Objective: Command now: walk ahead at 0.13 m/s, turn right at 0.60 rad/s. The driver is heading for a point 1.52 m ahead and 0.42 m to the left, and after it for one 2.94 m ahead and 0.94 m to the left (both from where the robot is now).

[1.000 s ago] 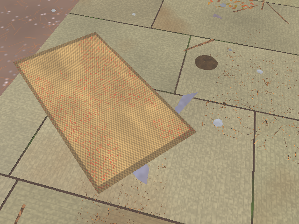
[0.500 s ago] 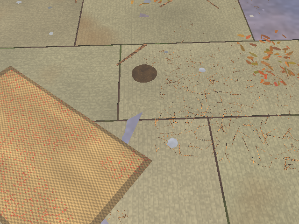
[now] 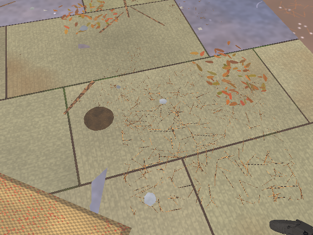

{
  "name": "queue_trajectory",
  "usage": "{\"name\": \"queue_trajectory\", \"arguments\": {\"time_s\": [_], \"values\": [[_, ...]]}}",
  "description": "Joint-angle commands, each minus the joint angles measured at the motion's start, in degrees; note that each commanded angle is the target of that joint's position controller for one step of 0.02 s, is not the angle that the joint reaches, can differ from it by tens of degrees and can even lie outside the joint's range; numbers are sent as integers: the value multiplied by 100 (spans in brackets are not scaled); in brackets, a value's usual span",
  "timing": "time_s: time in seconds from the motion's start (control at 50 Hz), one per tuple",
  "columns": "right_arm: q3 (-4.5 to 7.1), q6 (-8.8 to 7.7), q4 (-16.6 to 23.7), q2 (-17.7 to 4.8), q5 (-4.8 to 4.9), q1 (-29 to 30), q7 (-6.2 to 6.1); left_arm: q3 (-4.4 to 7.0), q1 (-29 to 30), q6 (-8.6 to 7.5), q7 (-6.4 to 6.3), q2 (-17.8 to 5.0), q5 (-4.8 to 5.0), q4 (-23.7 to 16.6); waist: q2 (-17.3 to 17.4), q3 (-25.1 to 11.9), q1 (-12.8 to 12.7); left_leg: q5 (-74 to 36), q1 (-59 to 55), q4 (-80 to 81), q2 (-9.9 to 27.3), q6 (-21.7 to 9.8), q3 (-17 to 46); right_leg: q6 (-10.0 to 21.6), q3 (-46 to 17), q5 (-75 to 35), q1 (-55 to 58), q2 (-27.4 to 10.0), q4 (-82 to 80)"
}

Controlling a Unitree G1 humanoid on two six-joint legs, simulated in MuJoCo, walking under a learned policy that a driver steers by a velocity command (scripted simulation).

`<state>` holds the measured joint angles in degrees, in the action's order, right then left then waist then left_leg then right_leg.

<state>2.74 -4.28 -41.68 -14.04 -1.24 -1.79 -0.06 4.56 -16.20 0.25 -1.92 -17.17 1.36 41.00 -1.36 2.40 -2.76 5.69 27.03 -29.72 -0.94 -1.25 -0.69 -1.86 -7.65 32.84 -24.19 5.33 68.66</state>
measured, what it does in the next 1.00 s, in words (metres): steps on the spot: right foot, then left foot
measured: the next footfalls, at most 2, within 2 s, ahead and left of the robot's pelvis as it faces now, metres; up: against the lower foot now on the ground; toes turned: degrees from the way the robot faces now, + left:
right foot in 0.32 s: +0.08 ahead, -0.15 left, +0.00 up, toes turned -7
left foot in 0.70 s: +0.08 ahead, +0.09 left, +0.00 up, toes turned +7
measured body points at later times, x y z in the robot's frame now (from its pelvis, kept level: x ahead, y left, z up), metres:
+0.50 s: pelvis +0.05 -0.03 +0.01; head +0.06 -0.05 +0.46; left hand +0.24 +0.20 -0.07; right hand +0.12 -0.31 -0.12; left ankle +0.06 +0.09 -0.70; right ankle +0.04 -0.14 -0.72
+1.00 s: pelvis +0.04 +0.02 +0.02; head +0.07 +0.06 +0.47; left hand +0.14 +0.33 -0.09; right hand +0.24 -0.23 -0.06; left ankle +0.04 +0.09 -0.72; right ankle +0.09 -0.16 -0.65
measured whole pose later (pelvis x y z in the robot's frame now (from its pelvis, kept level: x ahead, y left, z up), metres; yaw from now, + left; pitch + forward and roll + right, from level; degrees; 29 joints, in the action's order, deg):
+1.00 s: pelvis +0.04 +0.02 +0.02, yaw +13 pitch +3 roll -3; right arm 3.4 1.4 -38.7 -17.1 0.6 -11.0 -1.4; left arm 5.5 -6.0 0.9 -3.5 -17.6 -0.1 40.7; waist -1.0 1.9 0.7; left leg 11.1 16.3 -25.1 -3.7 -4.6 5.5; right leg -5.3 -5.1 18.6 -31.2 0.4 56.9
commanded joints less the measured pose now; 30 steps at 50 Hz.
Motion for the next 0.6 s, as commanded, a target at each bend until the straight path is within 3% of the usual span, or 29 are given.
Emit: {"name": "queue_trajectory", "arguments": {"time_s": [0.02,0.04,0.08,0.16,0.22,0.26,0.28,0.3,0.32,0.34,0.36,0.38,0.4,0.44,0.5,0.54,0.6], "values": [[135,179,341,-636,-21,-174,-90,249,-182,225,-65,-804,5,-448,676,-875,196,-718,-1707,1119,1737,-1141,1635,-227,166,-457,-1212,-719,630],[172,194,301,-741,-53,-123,-98,206,-248,270,-61,-597,4,-481,836,-689,132,-618,-1237,1333,1515,-1087,1202,-203,354,-631,-889,-721,316],[218,182,241,-825,-55,-159,-115,142,-242,259,-68,-344,-5,-561,969,-704,146,-925,-1219,1475,1484,-1196,799,-195,545,-775,-726,-732,-269],[298,254,205,-1014,30,-168,-168,95,128,235,2,-335,-59,-756,882,-1038,252,-1059,-1551,1525,1848,-1355,529,-132,607,-1278,-439,-951,-1258],[279,330,97,-1056,103,-256,-103,37,242,230,80,-274,-115,-766,919,-977,304,-527,-1290,1519,1722,-1325,418,14,730,-1263,254,-782,-2130],[210,352,-9,-959,184,-266,-17,10,111,218,122,-199,-164,-660,873,-922,205,-48,-1213,1341,1611,-1196,423,158,816,-1531,811,-665,-3119],[134,357,-59,-807,225,-193,29,-7,-102,198,147,-114,-194,-523,830,-893,51,162,-986,1137,1476,-1020,349,256,908,-2044,1401,-576,-3982],[22,332,-193,-527,242,-409,89,-11,-152,186,151,-148,-240,-473,739,-861,33,540,-656,955,1251,-633,254,374,785,-2394,2048,-603,-4691],[-88,285,-216,-265,107,-661,177,50,-176,182,99,-563,-301,-542,43,-963,226,1208,-264,268,837,-87,-48,606,-285,-3056,2560,-1529,-4947],[-116,251,-207,-142,18,-955,211,31,407,191,57,-795,-387,-688,-1028,-800,669,1841,-268,78,472,280,-346,1160,-831,-2927,1707,-2300,-4994],[-23,285,-237,-604,41,-715,154,14,749,134,83,-601,-412,-739,-946,-628,452,1664,-924,-225,478,371,-143,1295,-577,-1937,820,-2117,-5161],[51,319,-201,-803,99,-548,122,24,901,78,90,-600,-392,-720,-962,-369,457,1242,-779,-288,338,363,-227,1075,-285,-1352,795,-1782,-5170],[89,357,-244,-867,116,-514,69,70,892,32,78,-710,-354,-671,-1042,-233,387,1062,-555,-426,258,353,-278,931,-140,-1246,901,-1664,-5146],[159,430,-230,-986,133,-597,16,93,798,-29,10,-739,-281,-628,-1181,-136,300,1496,-253,-1082,277,323,-183,1093,-225,-2451,1029,-1995,-5007],[210,499,-113,-822,239,-658,43,125,534,-66,-86,-679,-212,-571,-799,-428,153,2734,549,-2604,429,301,97,1610,-447,-4746,1789,-2616,-4682],[194,561,-86,-670,249,-684,52,149,753,-51,-105,-662,-173,-579,-537,-536,199,2598,552,-2534,489,351,61,1589,-198,-5028,1928,-2572,-4577],[175,634,7,-619,266,-707,118,199,1026,31,-96,-716,-165,-575,-599,-705,220,2098,-31,-1887,379,365,-235,1467,238,-5071,1798,-2424,-4434]]}}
